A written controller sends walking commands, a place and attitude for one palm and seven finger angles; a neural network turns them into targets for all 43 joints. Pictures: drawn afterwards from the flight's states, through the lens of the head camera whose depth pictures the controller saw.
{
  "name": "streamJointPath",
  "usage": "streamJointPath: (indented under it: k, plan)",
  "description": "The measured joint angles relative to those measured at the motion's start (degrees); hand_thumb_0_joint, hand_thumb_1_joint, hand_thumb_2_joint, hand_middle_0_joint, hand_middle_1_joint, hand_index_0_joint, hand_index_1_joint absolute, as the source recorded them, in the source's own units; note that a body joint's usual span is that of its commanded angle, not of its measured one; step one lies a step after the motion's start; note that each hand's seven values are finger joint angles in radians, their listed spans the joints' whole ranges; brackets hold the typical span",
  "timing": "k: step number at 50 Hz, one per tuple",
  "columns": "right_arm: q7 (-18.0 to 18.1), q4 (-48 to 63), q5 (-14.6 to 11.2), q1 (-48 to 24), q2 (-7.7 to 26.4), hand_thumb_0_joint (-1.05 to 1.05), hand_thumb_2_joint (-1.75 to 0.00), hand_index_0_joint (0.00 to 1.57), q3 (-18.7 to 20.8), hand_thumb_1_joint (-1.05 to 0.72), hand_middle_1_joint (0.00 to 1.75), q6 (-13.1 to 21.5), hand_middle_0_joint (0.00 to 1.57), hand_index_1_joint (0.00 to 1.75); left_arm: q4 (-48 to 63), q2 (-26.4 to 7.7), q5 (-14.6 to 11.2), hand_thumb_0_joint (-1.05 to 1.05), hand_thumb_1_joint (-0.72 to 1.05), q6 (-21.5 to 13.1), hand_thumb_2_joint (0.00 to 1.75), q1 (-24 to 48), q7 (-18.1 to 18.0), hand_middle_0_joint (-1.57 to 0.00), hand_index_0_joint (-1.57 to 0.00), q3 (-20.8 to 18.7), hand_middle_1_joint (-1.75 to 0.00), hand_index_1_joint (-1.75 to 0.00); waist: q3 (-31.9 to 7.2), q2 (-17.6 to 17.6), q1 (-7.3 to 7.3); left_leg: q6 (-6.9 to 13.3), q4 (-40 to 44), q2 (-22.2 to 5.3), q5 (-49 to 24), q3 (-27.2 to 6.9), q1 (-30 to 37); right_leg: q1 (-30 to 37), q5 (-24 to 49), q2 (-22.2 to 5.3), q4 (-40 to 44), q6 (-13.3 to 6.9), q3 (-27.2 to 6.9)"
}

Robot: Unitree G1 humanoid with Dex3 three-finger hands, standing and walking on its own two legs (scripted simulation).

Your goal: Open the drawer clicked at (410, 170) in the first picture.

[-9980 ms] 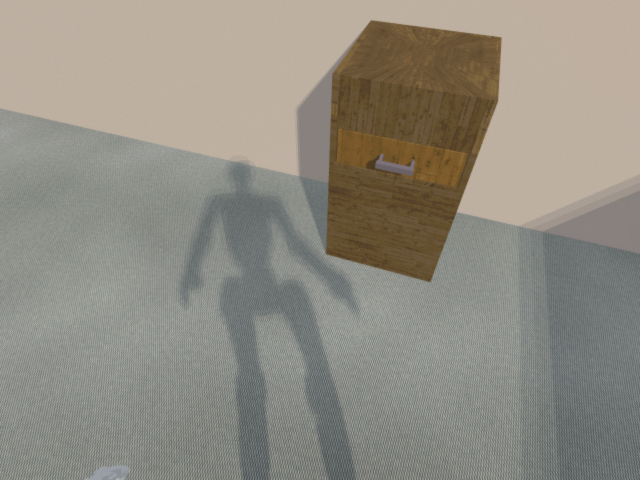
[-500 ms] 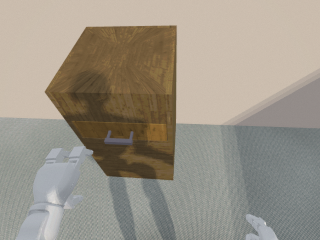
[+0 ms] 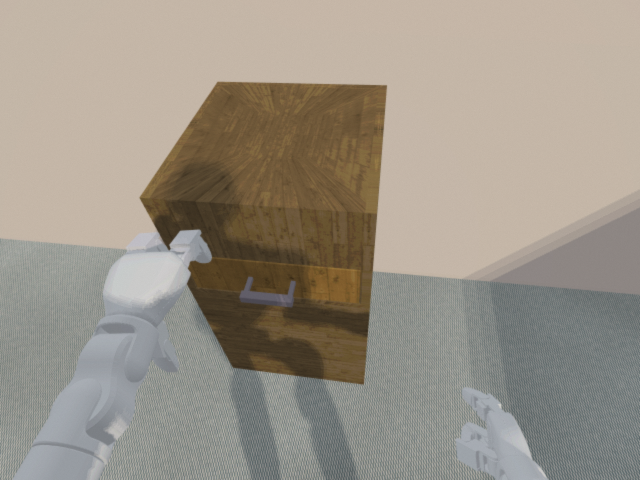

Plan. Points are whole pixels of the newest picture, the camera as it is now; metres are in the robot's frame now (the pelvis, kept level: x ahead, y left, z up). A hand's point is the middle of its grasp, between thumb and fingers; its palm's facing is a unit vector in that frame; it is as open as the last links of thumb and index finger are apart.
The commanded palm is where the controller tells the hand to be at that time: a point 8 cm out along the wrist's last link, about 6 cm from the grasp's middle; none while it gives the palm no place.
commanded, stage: raise the hand with hooked fingers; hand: left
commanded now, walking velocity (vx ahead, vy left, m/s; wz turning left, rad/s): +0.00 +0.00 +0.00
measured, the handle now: (268, 291) +0.51 +0.20 -0.22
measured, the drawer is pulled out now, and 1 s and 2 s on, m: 0.00 0.00 0.00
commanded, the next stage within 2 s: move the hooked fingers above the handle in 0.46 s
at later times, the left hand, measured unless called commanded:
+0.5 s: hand (172, 294) +0.30 +0.23 +0.07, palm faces +0.03 -0.09 -1.00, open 13.8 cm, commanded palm +0.28 +0.24 +0.13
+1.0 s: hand (209, 297) +0.34 +0.22 +0.01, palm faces -0.04 -0.07 -1.00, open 13.8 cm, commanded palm +0.33 +0.22 +0.06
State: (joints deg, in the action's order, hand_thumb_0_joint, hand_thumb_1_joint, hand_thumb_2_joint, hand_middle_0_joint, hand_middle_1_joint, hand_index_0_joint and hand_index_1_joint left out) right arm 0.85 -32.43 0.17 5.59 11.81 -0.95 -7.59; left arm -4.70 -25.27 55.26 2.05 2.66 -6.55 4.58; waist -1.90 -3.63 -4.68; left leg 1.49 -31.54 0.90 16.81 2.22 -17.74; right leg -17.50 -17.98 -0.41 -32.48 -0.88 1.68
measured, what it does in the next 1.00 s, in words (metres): stands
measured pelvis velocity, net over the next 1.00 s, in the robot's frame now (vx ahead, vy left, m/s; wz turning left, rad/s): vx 0.00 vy -0.01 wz -0.01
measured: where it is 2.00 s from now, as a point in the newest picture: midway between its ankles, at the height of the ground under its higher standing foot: outside the picture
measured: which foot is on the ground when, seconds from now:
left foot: down 0.00-1.00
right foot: down 0.00-1.00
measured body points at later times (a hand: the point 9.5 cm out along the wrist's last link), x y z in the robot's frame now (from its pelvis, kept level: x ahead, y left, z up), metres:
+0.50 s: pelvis +0.00 +0.00 +0.00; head +0.03 -0.03 +0.45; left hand +0.30 +0.24 +0.13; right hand +0.16 -0.24 -0.12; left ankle -0.01 +0.10 -0.73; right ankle -0.01 -0.11 -0.73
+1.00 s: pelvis +0.00 -0.01 -0.01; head +0.05 -0.03 +0.44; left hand +0.34 +0.22 +0.06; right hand +0.14 -0.26 -0.14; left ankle -0.01 +0.10 -0.73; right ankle -0.01 -0.11 -0.73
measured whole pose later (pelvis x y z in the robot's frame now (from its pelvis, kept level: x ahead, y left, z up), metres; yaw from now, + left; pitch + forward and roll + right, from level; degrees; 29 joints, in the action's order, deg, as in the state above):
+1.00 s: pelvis +0.00 -0.01 -0.01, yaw +0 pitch +10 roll +0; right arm 0.7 -35.9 -0.1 11.2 13.9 3.2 -7.4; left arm -26.4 -24.0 59.2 -6.5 14.1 -14.5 3.3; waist -4.6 -2.3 -1.6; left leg 0.7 -37.8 -0.3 18.6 2.1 -29.1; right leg -29.0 -19.6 0.6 -38.5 -1.9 1.8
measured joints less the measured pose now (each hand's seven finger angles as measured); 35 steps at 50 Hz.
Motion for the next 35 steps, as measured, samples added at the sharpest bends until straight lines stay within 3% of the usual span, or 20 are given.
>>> streamJointPath:
  k: [12, 19, 26, 35]
  plan:
    - [-0.73, -1.34, -0.36, 3.19, 2.02, 0.01, -0.89, 0.2, 1.46, -0.91, 0.3, -1.0, 0.21, 0.3, -0.02, -2.11, -2.43, 0.0, -0.49, -3.82, 0.3, 1.82, 3.63, -0.32, -0.31, -2.33, -1.2, -1.2, 0.68, -0.52, 0.75, 0.39, 2.62, 0.2, -1.3, 0.17, 0.88, 1.04, 1.66, -0.12, 3.11, 0.43, -0.2]
    - [-0.78, -1.98, -0.42, 4.63, 3.13, 0.01, -0.89, 0.2, 2.9, -0.91, 0.3, -1.04, 0.2, 0.3, 1.09, -2.01, -2.11, 0.0, -0.49, -5.96, 0.3, -0.31, 1.48, -0.32, -0.31, -2.43, -1.2, -1.2, 0.95, -0.23, 1.04, 0.38, 2.53, 0.11, -1.45, 0.34, 0.11, 0.19, 1.86, -0.03, 2.98, 0.39, -0.37]
    - [-0.57, -2.5, -0.78, 4.23, 2.84, 0.01, -0.89, 0.19, 3.09, -0.91, 0.3, -0.69, 0.2, 0.3, -0.26, -1.9, -1.66, 0.0, -0.49, -4.91, 0.3, 0.25, -0.74, -0.32, -0.32, -2.18, -1.2, -1.2, 0.74, -0.27, 1.16, 0.2, 2.46, 0.0, -1.61, 0.37, -0.16, -0.28, 1.82, 0.08, 2.55, 0.17, -0.4]
    - [-0.33, -2.04, -1.23, 2.95, 2.02, 0.01, -0.89, 0.2, 2.05, -0.91, 0.3, -0.19, 0.2, 0.3, -6.36, -0.31, -1.02, 0.0, -0.49, -3.85, 0.3, 3.93, 0.09, -0.32, -0.31, -0.04, -1.2, -1.2, 0.09, -0.19, 1.07, -0.18, 1.99, -0.17, -1.66, 0.08, -0.96, -1.22, 1.5, 0.23, 1.59, -0.22, -0.11]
